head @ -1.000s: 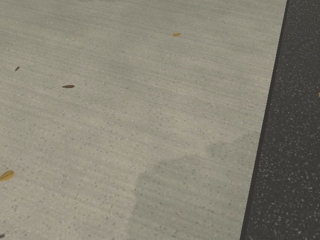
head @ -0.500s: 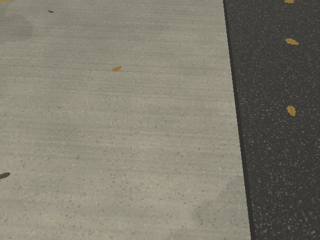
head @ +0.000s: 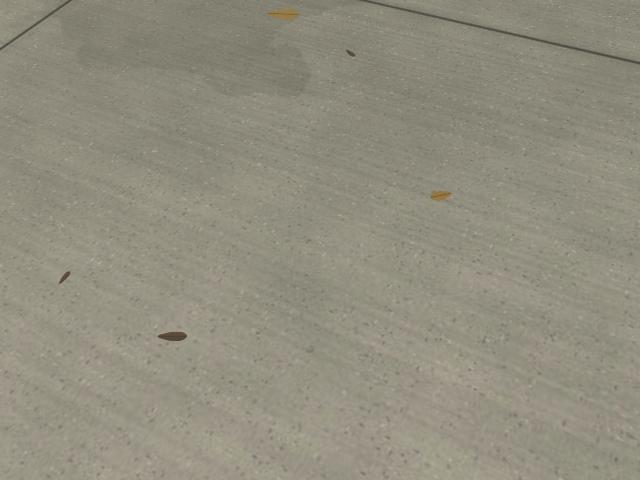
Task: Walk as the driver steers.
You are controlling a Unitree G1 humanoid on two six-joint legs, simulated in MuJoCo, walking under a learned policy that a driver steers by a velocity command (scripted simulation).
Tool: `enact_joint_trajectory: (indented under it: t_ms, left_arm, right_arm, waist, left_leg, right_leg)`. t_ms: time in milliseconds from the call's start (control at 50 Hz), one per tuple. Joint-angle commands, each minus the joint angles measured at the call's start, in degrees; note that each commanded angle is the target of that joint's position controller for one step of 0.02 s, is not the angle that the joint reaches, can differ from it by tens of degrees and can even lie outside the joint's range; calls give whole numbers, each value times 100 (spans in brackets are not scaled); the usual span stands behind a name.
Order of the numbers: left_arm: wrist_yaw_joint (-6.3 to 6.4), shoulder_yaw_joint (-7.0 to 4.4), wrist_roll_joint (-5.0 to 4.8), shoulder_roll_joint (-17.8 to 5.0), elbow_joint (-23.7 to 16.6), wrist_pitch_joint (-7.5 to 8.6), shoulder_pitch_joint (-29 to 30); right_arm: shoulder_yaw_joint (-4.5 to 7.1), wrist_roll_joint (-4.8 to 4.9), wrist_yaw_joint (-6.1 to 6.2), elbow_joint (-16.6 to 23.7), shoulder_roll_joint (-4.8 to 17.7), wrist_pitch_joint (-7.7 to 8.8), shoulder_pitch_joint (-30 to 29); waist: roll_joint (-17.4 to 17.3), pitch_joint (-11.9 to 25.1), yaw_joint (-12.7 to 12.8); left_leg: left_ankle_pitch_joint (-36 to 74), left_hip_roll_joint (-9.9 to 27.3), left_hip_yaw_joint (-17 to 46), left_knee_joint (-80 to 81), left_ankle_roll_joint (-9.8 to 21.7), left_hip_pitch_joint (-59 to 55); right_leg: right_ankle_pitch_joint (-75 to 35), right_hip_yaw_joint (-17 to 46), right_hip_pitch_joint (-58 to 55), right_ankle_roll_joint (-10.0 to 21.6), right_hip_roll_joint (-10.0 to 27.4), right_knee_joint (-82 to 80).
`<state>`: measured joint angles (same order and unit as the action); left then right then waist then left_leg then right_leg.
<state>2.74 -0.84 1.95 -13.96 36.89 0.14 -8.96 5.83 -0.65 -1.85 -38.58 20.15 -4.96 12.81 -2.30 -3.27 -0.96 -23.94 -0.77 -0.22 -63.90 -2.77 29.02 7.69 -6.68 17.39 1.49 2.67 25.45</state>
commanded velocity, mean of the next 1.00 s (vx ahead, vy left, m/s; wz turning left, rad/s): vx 0.01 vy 0.00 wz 0.59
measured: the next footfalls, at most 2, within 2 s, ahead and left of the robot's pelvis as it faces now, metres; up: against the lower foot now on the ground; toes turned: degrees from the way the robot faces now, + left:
left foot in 0.16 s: +0.02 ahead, +0.12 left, +0.00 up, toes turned +12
right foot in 0.64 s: +0.11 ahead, -0.04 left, +0.00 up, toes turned +34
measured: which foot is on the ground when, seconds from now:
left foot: up 0.00-0.14, down 0.16-0.64, up 0.66-0.96, down 0.98-1.00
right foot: down 0.00-0.16, up 0.18-0.62, down 0.64-1.00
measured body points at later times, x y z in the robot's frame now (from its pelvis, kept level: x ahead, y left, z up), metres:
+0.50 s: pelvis +0.00 +0.04 +0.00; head +0.03 +0.07 +0.45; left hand +0.01 +0.35 -0.11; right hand +0.25 -0.18 -0.09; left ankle -0.01 +0.12 -0.74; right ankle +0.10 -0.08 -0.69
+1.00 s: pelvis +0.01 +0.02 +0.00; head +0.03 +0.02 +0.45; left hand -0.03 +0.30 -0.12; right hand +0.24 -0.15 -0.13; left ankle -0.07 +0.10 -0.74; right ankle +0.08 -0.06 -0.74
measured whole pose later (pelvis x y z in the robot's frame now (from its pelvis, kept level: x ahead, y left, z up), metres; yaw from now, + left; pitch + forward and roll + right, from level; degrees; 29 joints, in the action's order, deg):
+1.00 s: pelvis +0.01 +0.02 +0.00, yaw +33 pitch -1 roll +0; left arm 0.6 -0.7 0.6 -14.0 43.9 -1.4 -12.1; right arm 1.2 -0.7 0.7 -45.9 15.4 -3.1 12.7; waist -0.4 -3.2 0.4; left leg -15.0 -3.0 4.2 -24.9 0.7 8.0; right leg 14.0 0.9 13.6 1.7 -1.7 28.7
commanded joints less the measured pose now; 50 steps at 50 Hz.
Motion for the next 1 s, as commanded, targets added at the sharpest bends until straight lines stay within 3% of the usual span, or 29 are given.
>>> enact_joint_trajectory:
  t_ms: [20,100,120,140,160,180,200,240,260,300,340,420,500,580,620,640,660,680,700,720,740,760,800,860,900,940,960,980,1000]
  left_arm:
    - [-31,-261,43,-773,-330,76,15]
    - [-148,-427,48,-1122,-273,40,-171]
    - [-181,-460,-5,-1180,-262,14,-172]
    - [-207,-479,-35,-1146,-217,-24,-312]
    - [-260,-470,-42,-985,-181,-86,-563]
    - [-209,-329,-27,-577,-686,-187,-333]
    - [-144,-353,41,-859,-795,-263,368]
    - [-143,-346,-109,-831,-563,-225,4]
    - [-141,-383,-36,-923,-450,-174,-125]
    - [-188,-406,50,-998,-235,-170,-352]
    - [-217,-358,-3,-877,-247,-193,-229]
    - [-197,-291,-52,-832,-279,-215,10]
    - [-164,-251,-110,-830,-229,-188,43]
    - [-141,-227,-200,-835,-172,-160,-163]
    - [-91,-207,-168,-754,-61,-108,-505]
    - [-40,-226,-94,-893,-64,-66,-485]
    - [-6,-223,-18,-1188,-216,-47,-254]
    - [-73,-329,-40,-1533,-197,-85,-234]
    - [-124,-288,-100,-1261,-110,-74,-356]
    - [-153,-210,-141,-983,-102,-54,-141]
    - [-158,-187,-104,-886,-119,-57,49]
    - [-126,-180,-103,-871,-99,-48,123]
    - [-118,-158,-104,-789,-10,-43,9]
    - [-142,-168,-106,-802,167,-53,-227]
    - [-175,-213,-76,-910,294,-98,-374]
    - [-188,-226,-114,-931,393,-142,-354]
    - [-186,-218,-118,-890,441,-126,-416]
    - [-202,-185,-127,-772,412,-78,-468]
    - [-233,-131,-194,-565,342,-33,-545]
  right_arm:
    - [-64,31,-133,485,29,-30,129]
    - [-54,90,-201,715,169,-11,-143]
    - [-44,89,-199,712,172,10,-46]
    - [-7,58,-162,590,261,50,241]
    - [81,-21,-65,503,637,122,539]
    - [293,-18,7,786,1672,161,474]
    - [347,-84,86,722,1514,152,845]
    - [191,-73,178,725,1077,121,56]
    - [157,-42,198,828,952,116,-336]
    - [81,25,172,817,750,140,-312]
    - [107,41,146,713,789,171,-43]
    - [146,-6,152,626,853,171,241]
    - [89,-67,154,534,772,194,311]
    - [36,-72,139,457,725,188,100]
    - [-13,17,178,420,641,193,-103]
    - [-77,51,201,402,452,223,-3]
    - [-190,12,207,370,4,259,481]
    - [-56,-47,254,406,509,234,286]
    - [-1,-107,266,320,651,225,197]
    - [-14,-72,227,205,556,220,187]
    - [-38,-23,188,91,450,206,261]
    - [-58,-18,145,35,378,184,317]
    - [-125,6,117,-65,237,165,279]
    - [-256,34,139,-125,9,133,22]
    - [-297,65,185,-214,-8,132,-24]
    - [-340,66,243,-413,-73,184,226]
    - [-351,17,277,-472,-7,243,242]
    - [-339,-67,314,-465,213,321,205]
    - [-278,-76,333,-474,572,361,-117]
  waist:
    - [1183,697,2]
    - [1341,813,115]
    - [1212,819,0]
    - [842,842,-114]
    - [-416,532,-222]
    - [-1961,211,-115]
    - [-986,325,-586]
    - [-716,75,8]
    - [-790,229,133]
    - [-541,611,154]
    - [-303,701,55]
    - [-467,644,-129]
    - [-520,714,-185]
    - [-581,683,-38]
    - [-433,612,247]
    - [-26,609,198]
    - [1253,771,-102]
    - [1510,471,81]
    - [994,410,85]
    - [815,296,-6]
    - [848,271,-68]
    - [1056,312,-94]
    - [1096,383,-8]
    - [1184,454,179]
    - [1329,461,263]
    - [1192,450,69]
    - [1025,475,45]
    - [651,647,108]
    - [-319,525,422]
  left_leg:
    - [67,270,-56,839,81,-293]
    - [-35,101,-522,2162,316,-1168]
    - [268,23,-608,2740,393,-1532]
    - [589,-101,-483,3351,491,-2106]
    - [834,569,859,4440,707,-2533]
    - [2326,2279,3658,4790,1473,-2395]
    - [2933,2180,3356,4690,1920,-2142]
    - [2233,1345,2275,4591,1590,-1762]
    - [2311,1014,2040,4516,1433,-1767]
    - [3126,835,1903,4314,1426,-1871]
    - [3095,806,2112,4236,1448,-2075]
    - [2524,827,2715,4213,1564,-2377]
    - [3235,822,2865,4037,1549,-2125]
    - [3772,718,3080,3932,1390,-1802]
    - [3065,481,3059,3778,1067,-1444]
    - [1988,228,2830,3495,777,-1066]
    - [-31,-464,1902,2405,473,-661]
    - [-1030,-1088,1029,1667,395,-278]
    - [-866,-779,1128,1035,332,-446]
    - [-515,-704,1136,800,287,-552]
    - [-254,-713,1082,613,216,-652]
    - [-121,-701,1005,572,165,-634]
    - [-130,-666,841,958,68,-685]
    - [-269,-424,485,2154,46,-1031]
    - [-230,-376,227,2918,119,-1351]
    - [752,-358,81,4216,249,-1971]
    - [1478,-191,339,4709,341,-2445]
    - [1783,301,940,4760,455,-2892]
    - [2482,809,1485,4495,699,-2472]
  right_leg:
    - [-958,715,-579,952,1422,-764]
    - [-567,288,-495,666,1610,-369]
    - [-341,93,-344,469,1596,-49]
    - [150,-171,45,130,1459,505]
    - [1318,-613,988,-327,996,1800]
    - [3240,-434,2684,-788,-17,2933]
    - [3038,654,2558,-671,28,3719]
    - [1720,937,2333,-536,136,3664]
    - [1325,862,2168,-491,58,3690]
    - [1151,843,1856,-484,-69,3856]
    - [1131,912,1896,-482,-141,3585]
    - [1196,1065,2005,-436,-309,2794]
    - [1345,1022,1255,-284,-413,2225]
    - [1506,963,249,-106,-561,1357]
    - [706,947,-656,11,-528,-20]
    - [459,1421,-1151,125,-39,-600]
    - [52,2852,-1563,422,1344,-1091]
    - [-848,3600,-849,1177,1873,-1061]
    - [-964,3386,-630,1352,1795,-1015]
    - [-882,2851,-474,1219,1424,-968]
    - [-936,2361,-424,1041,1063,-916]
    - [-1109,2104,-541,958,883,-870]
    - [-1426,1798,-813,897,698,-757]
    - [-1260,1769,-1104,919,690,-635]
    - [-1322,1859,-1141,951,693,-526]
    - [-1547,1800,-953,792,618,-272]
    - [-1549,1812,-666,588,606,-189]
    - [-1157,1752,-341,341,528,-76]
    - [-280,1254,-304,148,0,-116]
Keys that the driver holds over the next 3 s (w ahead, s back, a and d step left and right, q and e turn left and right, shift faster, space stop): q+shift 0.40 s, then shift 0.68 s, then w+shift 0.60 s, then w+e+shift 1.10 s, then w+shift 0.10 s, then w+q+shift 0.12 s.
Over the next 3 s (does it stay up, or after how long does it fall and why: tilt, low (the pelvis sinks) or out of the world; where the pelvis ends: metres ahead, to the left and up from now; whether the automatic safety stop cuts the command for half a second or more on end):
stays up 1.32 0.37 0.00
